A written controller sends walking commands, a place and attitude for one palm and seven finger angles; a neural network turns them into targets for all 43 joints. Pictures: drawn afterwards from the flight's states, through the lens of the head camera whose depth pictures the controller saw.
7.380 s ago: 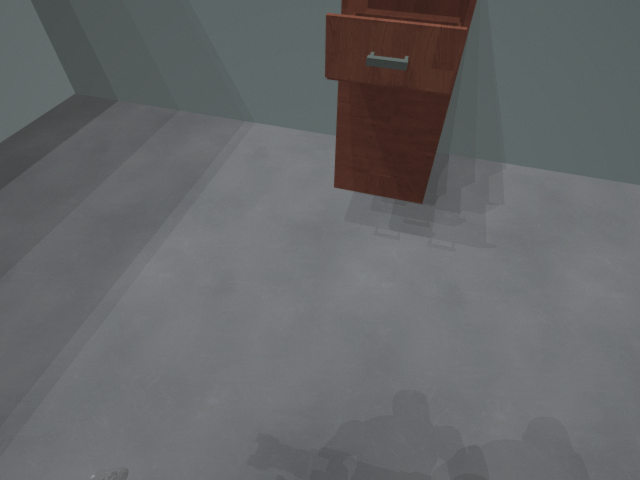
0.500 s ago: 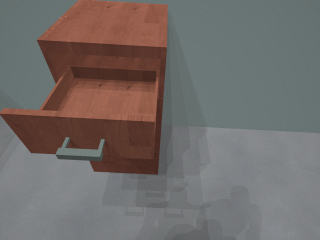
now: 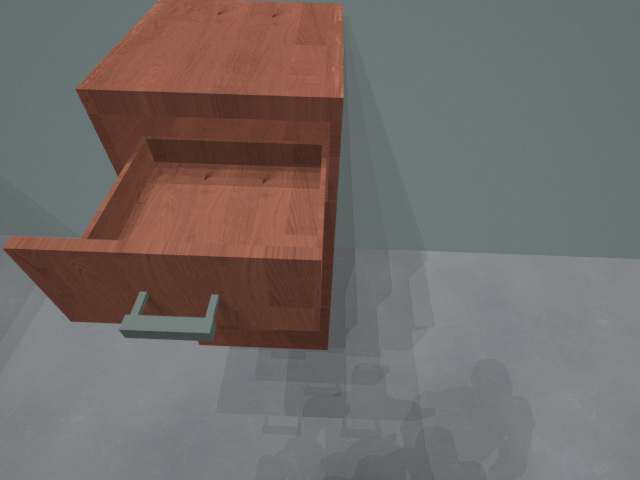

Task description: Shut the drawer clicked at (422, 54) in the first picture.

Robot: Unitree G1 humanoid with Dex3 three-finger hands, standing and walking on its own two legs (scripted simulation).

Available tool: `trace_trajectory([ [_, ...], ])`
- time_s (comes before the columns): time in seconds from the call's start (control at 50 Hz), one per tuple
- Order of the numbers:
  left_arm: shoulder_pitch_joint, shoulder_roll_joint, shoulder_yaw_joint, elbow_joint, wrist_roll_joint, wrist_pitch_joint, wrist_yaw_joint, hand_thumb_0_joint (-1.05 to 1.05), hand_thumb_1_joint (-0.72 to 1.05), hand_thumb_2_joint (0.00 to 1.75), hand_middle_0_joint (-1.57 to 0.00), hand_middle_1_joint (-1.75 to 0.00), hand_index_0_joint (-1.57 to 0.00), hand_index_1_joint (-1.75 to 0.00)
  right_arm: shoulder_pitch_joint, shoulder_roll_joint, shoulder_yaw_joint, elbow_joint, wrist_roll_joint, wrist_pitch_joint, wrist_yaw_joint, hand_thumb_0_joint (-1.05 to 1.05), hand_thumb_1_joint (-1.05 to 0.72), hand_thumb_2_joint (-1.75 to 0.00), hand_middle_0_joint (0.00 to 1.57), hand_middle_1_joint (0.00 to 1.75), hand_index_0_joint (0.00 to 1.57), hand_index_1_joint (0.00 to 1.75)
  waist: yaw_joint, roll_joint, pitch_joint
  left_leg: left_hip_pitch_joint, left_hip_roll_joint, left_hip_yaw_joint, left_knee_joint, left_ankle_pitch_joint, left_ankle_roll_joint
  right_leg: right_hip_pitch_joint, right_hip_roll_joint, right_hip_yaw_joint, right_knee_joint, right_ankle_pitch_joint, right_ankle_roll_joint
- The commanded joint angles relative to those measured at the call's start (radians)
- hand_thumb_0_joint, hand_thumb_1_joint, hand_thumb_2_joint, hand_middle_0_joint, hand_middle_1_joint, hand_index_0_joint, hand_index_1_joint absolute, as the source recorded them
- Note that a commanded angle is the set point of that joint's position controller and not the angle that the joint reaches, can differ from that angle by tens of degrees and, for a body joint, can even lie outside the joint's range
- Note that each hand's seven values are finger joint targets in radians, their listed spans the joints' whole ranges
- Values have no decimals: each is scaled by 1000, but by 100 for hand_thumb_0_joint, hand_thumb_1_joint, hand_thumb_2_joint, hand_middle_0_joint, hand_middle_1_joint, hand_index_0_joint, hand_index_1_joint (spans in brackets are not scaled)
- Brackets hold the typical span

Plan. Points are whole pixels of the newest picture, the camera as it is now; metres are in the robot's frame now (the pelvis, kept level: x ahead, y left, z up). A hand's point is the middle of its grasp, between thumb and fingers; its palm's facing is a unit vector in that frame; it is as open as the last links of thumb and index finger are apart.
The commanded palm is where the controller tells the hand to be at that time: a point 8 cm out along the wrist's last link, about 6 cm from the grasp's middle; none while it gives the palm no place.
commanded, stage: come to a stop and stand still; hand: left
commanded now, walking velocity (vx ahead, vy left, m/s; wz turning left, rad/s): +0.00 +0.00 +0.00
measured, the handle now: (173, 314) +0.31 +0.22 +0.02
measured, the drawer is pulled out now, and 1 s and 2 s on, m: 0.30 0.30 0.30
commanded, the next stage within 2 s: look again from close up in 1.20 s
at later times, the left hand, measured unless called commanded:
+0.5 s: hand out of the picture -0.01 +0.14 -0.16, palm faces +0.01 -0.97 -0.22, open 7.4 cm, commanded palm none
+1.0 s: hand out of the picture -0.01 +0.10 -0.17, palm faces +0.04 -0.98 -0.17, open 7.4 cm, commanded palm none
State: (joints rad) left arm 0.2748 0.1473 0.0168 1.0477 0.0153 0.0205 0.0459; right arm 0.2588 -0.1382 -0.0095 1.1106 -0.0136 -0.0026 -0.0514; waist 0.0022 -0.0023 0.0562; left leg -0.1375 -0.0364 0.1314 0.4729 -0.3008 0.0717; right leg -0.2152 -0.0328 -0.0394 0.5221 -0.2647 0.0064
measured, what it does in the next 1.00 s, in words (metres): shifts its weight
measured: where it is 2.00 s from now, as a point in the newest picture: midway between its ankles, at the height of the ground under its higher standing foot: outside the picture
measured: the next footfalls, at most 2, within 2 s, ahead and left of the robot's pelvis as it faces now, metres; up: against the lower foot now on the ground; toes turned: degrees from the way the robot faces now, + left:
none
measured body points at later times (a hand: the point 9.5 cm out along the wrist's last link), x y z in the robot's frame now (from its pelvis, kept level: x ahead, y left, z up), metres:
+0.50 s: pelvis -0.01 -0.04 +0.00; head -0.02 -0.06 +0.45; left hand -0.01 +0.19 -0.14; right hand -0.03 -0.25 -0.17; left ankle -0.02 +0.07 -0.74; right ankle +0.01 -0.12 -0.74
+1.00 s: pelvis +0.01 -0.05 +0.01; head +0.02 -0.06 +0.46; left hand -0.01 +0.15 -0.15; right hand -0.01 -0.26 -0.16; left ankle -0.02 +0.07 -0.74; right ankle +0.01 -0.12 -0.74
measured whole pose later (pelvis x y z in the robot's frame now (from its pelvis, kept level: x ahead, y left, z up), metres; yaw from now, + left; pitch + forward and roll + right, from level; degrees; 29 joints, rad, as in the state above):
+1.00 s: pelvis +0.01 -0.05 +0.01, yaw +1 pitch -1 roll +1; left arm 0.32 0.12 -0.03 1.13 0.01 -0.03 0.04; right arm 0.31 -0.12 0.02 1.16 -0.01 -0.02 -0.03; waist 0.00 0.00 0.03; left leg -0.11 0.04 0.09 0.40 -0.27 -0.01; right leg -0.17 0.04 -0.08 0.41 -0.23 -0.07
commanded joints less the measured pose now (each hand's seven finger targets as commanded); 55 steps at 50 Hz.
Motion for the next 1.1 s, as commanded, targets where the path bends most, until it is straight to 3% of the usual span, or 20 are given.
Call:
trace_trajectory([
  [0.0, 83, 50, -2, -25, -2, -24, -4, 0, 90, 90, -20, -30, -20, -30, 63, -72, -11, -22, 4, -15, 11, 0, -90, -90, 20, 30, 20, 30, -7, -46, -9, -59, 158, -154, -139, 166, -25, 28, -75, 105, -106, 236, -46],
  [0.02, 127, 128, 2, 5, 13, -33, 36, 0, 90, 90, -20, -30, -20, -30, 14, -166, -23, -91, 13, -25, 13, 0, -90, -90, 20, 30, 20, 30, 8, -116, -39, -37, 200, -135, 50, 513, -49, 1, -109, 95, -37, 609, -18],
  [0.04, 103, 127, 0, -34, -1, -46, 30, 0, 90, 90, -20, -30, -20, -30, 67, -129, -17, -111, 5, -25, 20, 0, -90, -90, 20, 30, 20, 30, -14, -36, -146, -48, 152, -134, 18, 220, -55, 69, -125, 116, -37, 365, -51],
  [0.06, 71, 119, -5, -49, -2, -46, 21, 0, 90, 90, -20, -30, -20, -30, 71, -113, -10, -111, 3, -28, 25, 0, -90, -90, 20, 30, 20, 30, -22, 40, -129, -56, 156, -143, -24, 162, -47, 21, -107, 120, -30, 228, -65],
  [0.1, 75, 114, -9, -53, -4, -45, 7, 0, 90, 90, -20, -30, -20, -30, 73, -109, -1, -121, -5, -35, 25, 0, -90, -90, 20, 30, 20, 30, -8, 207, -100, -58, 182, -168, -68, 277, -26, 1, -62, 81, -25, 125, -68],
  [0.12, 73, 114, -13, -49, -5, -43, 3, 0, 90, 90, -20, -30, -20, -30, 66, -110, 3, -127, -2, -31, 23, 0, -90, -90, 20, 30, 20, 30, -6, 169, -59, -84, 179, -174, -82, 232, -20, 0, -52, 77, -43, 85, -66],
  [0.16, 59, 100, -21, -44, -3, -40, -3, 0, 90, 90, -20, -30, -20, -30, 69, -116, 4, -136, 1, -22, 26, 0, -90, -90, 20, 30, 20, 30, -12, -3, 28, -132, 162, -175, -112, 37, -18, -39, -59, 103, -100, 17, -68],
  [0.18, 53, 100, -23, -46, -3, -40, -5, 0, 90, 90, -20, -30, -20, -30, 75, -121, 4, -134, 1, -18, 29, 0, -90, -90, 20, 30, 20, 30, -18, -23, 71, -150, 149, -170, -128, -48, -21, -73, -62, 124, -131, -54, -71],
  [0.2, 50, 105, -23, -48, -1, -41, -7, 0, 90, 90, -20, -30, -20, -30, 84, -116, 5, -131, -1, -18, 31, 0, -90, -90, 20, 30, 20, 30, -20, -6, 91, -147, 146, -171, -146, -49, -22, -89, -61, 127, -140, -62, -74],
  [0.26, 63, 110, -21, -47, -3, -44, -9, 0, 90, 90, -20, -30, -20, -30, 104, -121, 10, -115, -3, -15, 36, 0, -90, -90, 20, 30, 20, 30, -20, -56, 90, -135, 127, -150, -137, -68, -25, -103, -69, 153, -180, -138, -72],
  [0.44, 81, 104, -20, -20, -9, -54, -11, 0, 90, 90, -20, -30, -20, -30, 140, -97, 23, -49, -3, -19, 35, 0, -90, -90, 20, 30, 20, 30, -16, -48, 57, -90, 121, -125, -128, -3, -34, -84, -81, 165, -218, -121, -74],
  [0.48, 83, 102, -21, -9, -11, -57, -11, 0, 90, 90, -20, -30, -20, -30, 148, -91, 25, -33, -2, -21, 34, 0, -90, -90, 20, 30, 20, 30, -17, -22, 35, -74, 124, -123, -128, 25, -37, -62, -82, 163, -212, -70, -76],
  [0.58, 96, 89, -23, 22, -12, -63, -9, 0, 90, 90, -20, -30, -20, -30, 157, -76, 28, 2, 1, -27, 29, 0, -90, -90, 20, 30, 20, 30, -11, -24, 18, -73, 128, -119, -132, 63, -42, -5, -87, 152, -204, 38, -77],
  [0.62, 97, 83, -23, 29, -11, -64, -8, 0, 90, 90, -20, -30, -20, -30, 161, -70, 27, 15, 2, -29, 27, 0, -90, -90, 20, 30, 20, 30, -9, -42, 20, -68, 131, -118, -132, 86, -43, 11, -86, 139, -197, 98, -72],
  [0.66, 102, 82, -24, 41, -13, -65, -7, 0, 90, 90, -20, -30, -20, -30, 161, -65, 28, 25, 2, -28, 25, 0, -90, -90, 20, 30, 20, 30, -9, -14, 14, -61, 132, -114, -131, 94, -48, 24, -90, 139, -195, 134, -73],
  [0.7, 103, 79, -25, 47, -12, -63, -7, 0, 90, 90, -20, -30, -20, -30, 159, -56, 28, 32, 4, -25, 23, 0, -90, -90, 20, 30, 20, 30, -7, -31, 41, -66, 134, -117, -135, 84, -48, 15, -84, 133, -203, 123, -71],
  [0.76, 109, 71, -25, 54, -12, -64, -5, 0, 90, 90, -20, -30, -20, -30, 159, -54, 27, 36, 2, -25, 21, 0, -90, -90, 20, 30, 20, 30, -7, -2, 32, -56, 133, -116, -132, 105, -50, 26, -86, 134, -201, 162, -71],
  [0.92, 120, 63, -24, 61, -10, -66, -3, 0, 90, 90, -20, -30, -20, -30, 146, -53, 21, 38, 4, -24, 17, 0, -90, -90, 20, 30, 20, 30, -8, -22, 22, -31, 138, -111, -125, 133, -53, 46, -84, 126, -203, 246, -57],
  [1.02, 120, 61, -24, 59, -9, -64, -2, 0, 90, 90, -20, -30, -20, -30, 134, -54, 20, 37, 5, -27, 14, 0, -90, -90, 20, 30, 20, 30, -6, 3, 29, -25, 145, -114, -132, 155, -52, 50, -80, 118, -194, 274, -57],
  [1.08, 124, 61, -23, 62, -9, -64, -3, 0, 90, 90, -20, -30, -20, -30, 128, -56, 19, 35, 4, -26, 13, 0, -90, -90, 20, 30, 20, 30, -7, -20, 23, -19, 144, -114, -133, 154, -52, 55, -82, 120, -196, 292, -54],
])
